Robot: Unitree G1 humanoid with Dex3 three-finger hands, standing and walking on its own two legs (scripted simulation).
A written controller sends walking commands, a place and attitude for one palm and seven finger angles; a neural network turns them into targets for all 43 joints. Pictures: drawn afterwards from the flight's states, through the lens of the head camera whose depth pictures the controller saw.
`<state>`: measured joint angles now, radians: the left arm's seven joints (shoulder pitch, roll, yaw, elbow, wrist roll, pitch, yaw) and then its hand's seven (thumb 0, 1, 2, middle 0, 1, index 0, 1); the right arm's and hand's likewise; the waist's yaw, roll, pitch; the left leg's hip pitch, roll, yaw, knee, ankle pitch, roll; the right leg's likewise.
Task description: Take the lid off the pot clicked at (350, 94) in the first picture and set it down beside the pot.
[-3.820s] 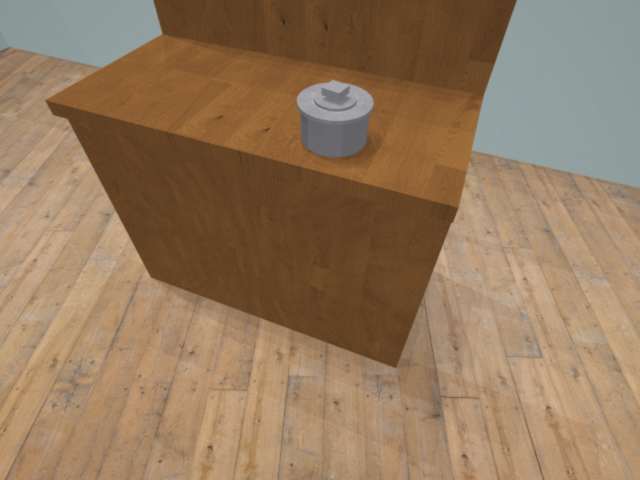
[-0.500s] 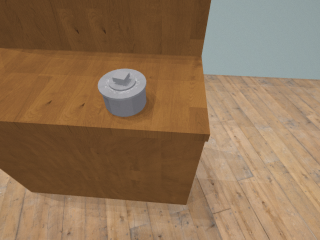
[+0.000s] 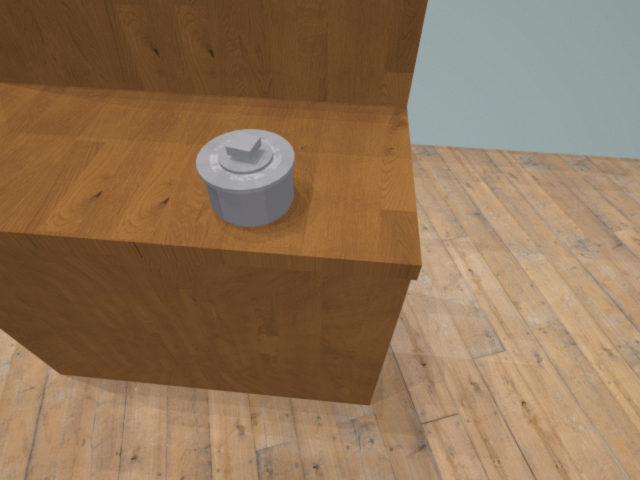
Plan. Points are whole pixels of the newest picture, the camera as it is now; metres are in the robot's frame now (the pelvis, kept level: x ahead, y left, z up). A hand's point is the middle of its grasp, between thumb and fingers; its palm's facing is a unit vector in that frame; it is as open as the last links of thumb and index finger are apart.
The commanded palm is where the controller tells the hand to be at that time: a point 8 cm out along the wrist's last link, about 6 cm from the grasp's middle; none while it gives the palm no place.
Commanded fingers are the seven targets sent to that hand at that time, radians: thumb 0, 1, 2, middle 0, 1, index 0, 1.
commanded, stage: look again from close up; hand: left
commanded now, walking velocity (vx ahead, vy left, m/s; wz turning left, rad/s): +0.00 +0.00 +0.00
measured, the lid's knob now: (243, 145) +0.56 +0.16 +0.11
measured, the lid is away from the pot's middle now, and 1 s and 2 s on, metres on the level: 0.00 0.00 0.00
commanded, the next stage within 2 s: shuffle to correct the standing spot in 1.38 s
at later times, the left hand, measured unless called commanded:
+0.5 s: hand out of the picture +0.02 +0.22 -0.18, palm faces +0.01 -0.97 -0.23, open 7.4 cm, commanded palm none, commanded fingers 0.00 0.90 0.90 -0.20 -0.30 -0.20 -0.30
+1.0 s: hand out of the picture +0.01 +0.19 -0.18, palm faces +0.03 -0.98 -0.19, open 7.4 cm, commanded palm none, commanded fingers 0.00 0.90 0.90 -0.20 -0.30 -0.20 -0.30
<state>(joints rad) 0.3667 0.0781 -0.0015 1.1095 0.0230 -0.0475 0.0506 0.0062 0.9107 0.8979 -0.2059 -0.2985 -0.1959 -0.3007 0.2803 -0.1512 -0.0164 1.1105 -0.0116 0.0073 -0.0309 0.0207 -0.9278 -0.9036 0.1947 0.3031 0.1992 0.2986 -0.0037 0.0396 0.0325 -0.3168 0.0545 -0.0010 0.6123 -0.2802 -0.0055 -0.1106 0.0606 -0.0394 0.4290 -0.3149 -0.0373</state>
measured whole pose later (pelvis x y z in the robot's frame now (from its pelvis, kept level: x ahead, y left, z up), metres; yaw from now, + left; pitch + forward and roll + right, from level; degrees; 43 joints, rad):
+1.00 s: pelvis +0.01 +0.01 +0.00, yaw +0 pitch +1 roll +1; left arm 0.30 0.17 0.00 1.06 0.01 -0.01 0.04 0.01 0.91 0.90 -0.20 -0.30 -0.20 -0.30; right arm 0.20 -0.16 0.00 1.10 0.00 -0.02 -0.03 0.01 -0.91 -0.90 0.20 0.30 0.20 0.30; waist 0.01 -0.04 0.02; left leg -0.25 -0.02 0.04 0.50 -0.26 0.02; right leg -0.13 -0.01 -0.02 0.48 -0.37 -0.01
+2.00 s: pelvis +0.07 +0.05 +0.01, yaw -1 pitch +2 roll +1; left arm 0.26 0.18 0.06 1.03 0.03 0.02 0.01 0.01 0.91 0.90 -0.20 -0.30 -0.19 -0.30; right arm 0.34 -0.11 0.01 1.06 -0.02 -0.06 -0.03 0.00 -0.91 -0.90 0.19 0.30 0.20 0.30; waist 0.01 -0.05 0.06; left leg -0.15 -0.05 0.12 0.38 -0.26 0.08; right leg -0.51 -0.05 -0.03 1.15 -0.40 -0.03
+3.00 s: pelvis +0.07 +0.05 +0.00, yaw +0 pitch +3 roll +2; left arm 0.32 0.18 0.04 1.02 0.01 0.04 0.01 0.01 0.91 0.90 -0.20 -0.30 -0.19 -0.30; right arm 0.33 -0.12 0.00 1.03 -0.03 -0.02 -0.04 0.01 -0.92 -0.90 0.20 0.30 0.20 0.30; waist -0.02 -0.04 0.02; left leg -0.25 -0.03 0.02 0.41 -0.21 0.01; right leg -0.31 -0.01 0.00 0.70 -0.41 0.00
